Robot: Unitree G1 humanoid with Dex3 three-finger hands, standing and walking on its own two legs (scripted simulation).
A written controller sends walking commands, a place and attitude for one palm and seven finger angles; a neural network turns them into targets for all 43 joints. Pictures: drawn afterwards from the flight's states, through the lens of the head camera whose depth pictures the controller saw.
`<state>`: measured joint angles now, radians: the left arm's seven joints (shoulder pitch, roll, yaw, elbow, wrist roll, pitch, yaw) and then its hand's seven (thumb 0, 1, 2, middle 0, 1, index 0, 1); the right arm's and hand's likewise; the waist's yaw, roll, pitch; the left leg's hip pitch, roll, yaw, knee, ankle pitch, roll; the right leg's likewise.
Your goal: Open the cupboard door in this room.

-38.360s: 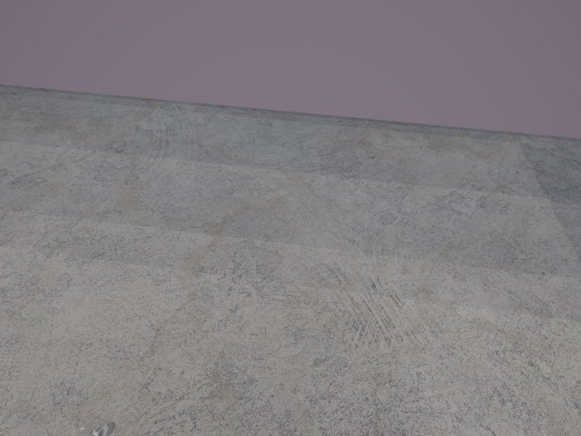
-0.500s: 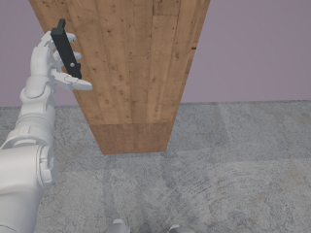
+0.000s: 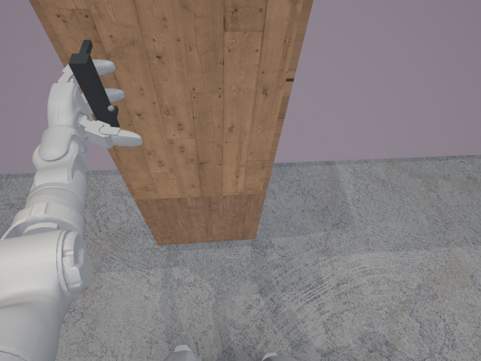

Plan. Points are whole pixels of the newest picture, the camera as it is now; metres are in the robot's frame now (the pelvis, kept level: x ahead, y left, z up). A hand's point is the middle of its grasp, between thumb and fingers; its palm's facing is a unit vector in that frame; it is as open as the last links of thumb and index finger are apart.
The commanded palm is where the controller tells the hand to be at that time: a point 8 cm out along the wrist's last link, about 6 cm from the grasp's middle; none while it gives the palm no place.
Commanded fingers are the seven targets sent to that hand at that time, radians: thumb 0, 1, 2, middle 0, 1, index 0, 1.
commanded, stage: close the thumb around the handle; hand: left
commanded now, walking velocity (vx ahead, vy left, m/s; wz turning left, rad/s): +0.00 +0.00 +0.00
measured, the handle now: (100, 90) +0.55 +0.20 +0.12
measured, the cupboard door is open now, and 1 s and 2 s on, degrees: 0 0 46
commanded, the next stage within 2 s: pull the door open along its arc in 0.78 s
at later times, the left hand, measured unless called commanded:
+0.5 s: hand (101, 112) +0.49 +0.19 +0.12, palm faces +0.02 -1.00 +0.01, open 9.2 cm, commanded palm +0.47 +0.24 +0.12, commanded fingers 0.00 0.73 0.83 -0.39 -1.33 -0.39 -1.33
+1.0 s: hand (111, 108) +0.50 +0.18 +0.12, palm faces +0.02 -1.00 +0.00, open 5.6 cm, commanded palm +0.46 +0.23 +0.12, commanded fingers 0.00 0.90 0.90 -0.40 -1.35 -0.40 -1.35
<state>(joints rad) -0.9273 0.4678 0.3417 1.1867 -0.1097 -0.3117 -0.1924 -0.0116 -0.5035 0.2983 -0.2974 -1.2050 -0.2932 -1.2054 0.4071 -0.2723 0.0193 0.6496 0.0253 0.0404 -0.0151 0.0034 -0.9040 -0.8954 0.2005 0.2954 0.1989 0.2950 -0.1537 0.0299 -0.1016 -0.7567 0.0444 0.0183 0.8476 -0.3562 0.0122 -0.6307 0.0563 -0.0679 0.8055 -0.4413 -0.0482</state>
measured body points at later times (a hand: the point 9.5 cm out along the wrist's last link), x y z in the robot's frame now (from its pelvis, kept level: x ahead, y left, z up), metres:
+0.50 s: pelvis +0.00 +0.01 +0.00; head +0.08 +0.02 +0.44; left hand +0.49 +0.24 +0.12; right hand +0.01 -0.26 -0.11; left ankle +0.03 +0.11 -0.70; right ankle -0.03 -0.09 -0.70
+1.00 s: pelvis +0.00 +0.01 +0.00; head +0.08 +0.02 +0.44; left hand +0.49 +0.23 +0.12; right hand -0.02 -0.25 -0.12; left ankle +0.03 +0.11 -0.70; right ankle -0.03 -0.09 -0.70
